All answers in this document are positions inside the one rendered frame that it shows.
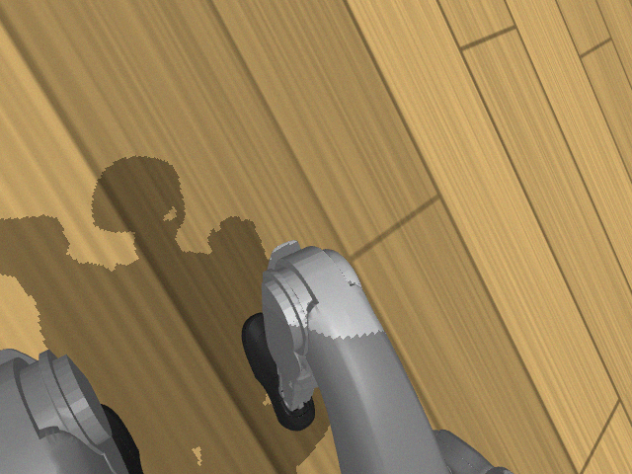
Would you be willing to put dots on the left robot foot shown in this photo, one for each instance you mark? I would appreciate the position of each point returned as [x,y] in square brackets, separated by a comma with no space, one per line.
[126,445]

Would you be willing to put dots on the right robot foot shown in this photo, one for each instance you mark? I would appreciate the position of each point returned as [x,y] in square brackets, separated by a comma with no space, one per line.
[265,370]

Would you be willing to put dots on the right robot hand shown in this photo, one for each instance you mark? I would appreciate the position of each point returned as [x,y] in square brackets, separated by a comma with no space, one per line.
[459,456]

